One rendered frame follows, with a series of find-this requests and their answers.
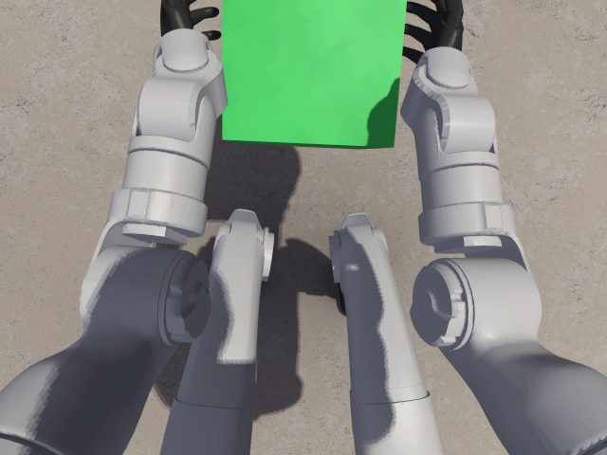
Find robot left thigh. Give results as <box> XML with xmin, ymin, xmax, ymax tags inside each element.
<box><xmin>159</xmin><ymin>219</ymin><xmax>274</xmax><ymax>455</ymax></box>

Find carton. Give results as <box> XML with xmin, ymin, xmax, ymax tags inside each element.
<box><xmin>222</xmin><ymin>0</ymin><xmax>407</xmax><ymax>150</ymax></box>

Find robot right hand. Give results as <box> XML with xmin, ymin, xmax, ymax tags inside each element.
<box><xmin>402</xmin><ymin>0</ymin><xmax>464</xmax><ymax>64</ymax></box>

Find left robot forearm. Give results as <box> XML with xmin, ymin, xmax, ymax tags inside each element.
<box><xmin>80</xmin><ymin>28</ymin><xmax>228</xmax><ymax>319</ymax></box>

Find robot right upper arm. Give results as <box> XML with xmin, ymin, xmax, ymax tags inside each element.
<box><xmin>410</xmin><ymin>258</ymin><xmax>607</xmax><ymax>455</ymax></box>

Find right robot shin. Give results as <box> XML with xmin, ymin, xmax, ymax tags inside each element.
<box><xmin>339</xmin><ymin>213</ymin><xmax>389</xmax><ymax>293</ymax></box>

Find robot left upper arm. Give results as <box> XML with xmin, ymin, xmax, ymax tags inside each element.
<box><xmin>0</xmin><ymin>245</ymin><xmax>212</xmax><ymax>455</ymax></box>

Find robot left hand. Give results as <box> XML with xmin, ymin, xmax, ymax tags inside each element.
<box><xmin>160</xmin><ymin>0</ymin><xmax>221</xmax><ymax>41</ymax></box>

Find right robot forearm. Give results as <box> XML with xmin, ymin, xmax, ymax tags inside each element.
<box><xmin>400</xmin><ymin>46</ymin><xmax>542</xmax><ymax>305</ymax></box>

